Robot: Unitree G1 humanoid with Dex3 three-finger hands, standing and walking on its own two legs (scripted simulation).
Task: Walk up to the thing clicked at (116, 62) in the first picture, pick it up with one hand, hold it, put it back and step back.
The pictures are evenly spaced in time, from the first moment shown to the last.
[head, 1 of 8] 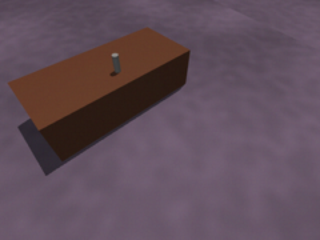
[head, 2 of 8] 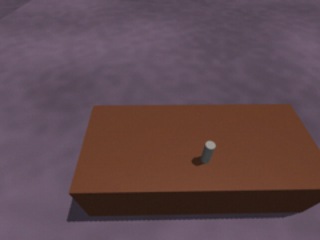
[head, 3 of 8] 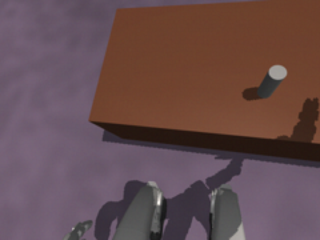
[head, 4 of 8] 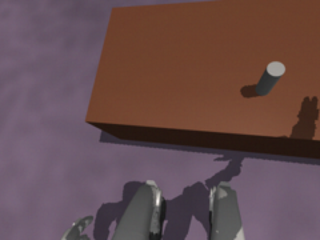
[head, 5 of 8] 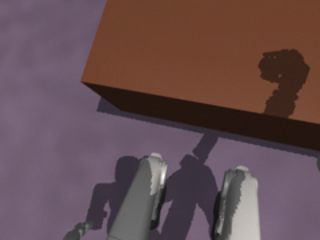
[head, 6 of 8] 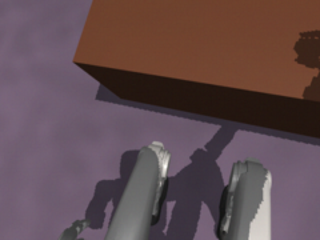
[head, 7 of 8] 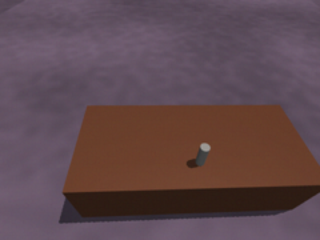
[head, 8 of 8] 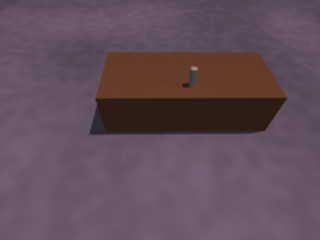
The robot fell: no
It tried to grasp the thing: yes
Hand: right
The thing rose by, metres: 0.39
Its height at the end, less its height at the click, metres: +0.00
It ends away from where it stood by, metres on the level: 0.02
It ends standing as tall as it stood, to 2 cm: yes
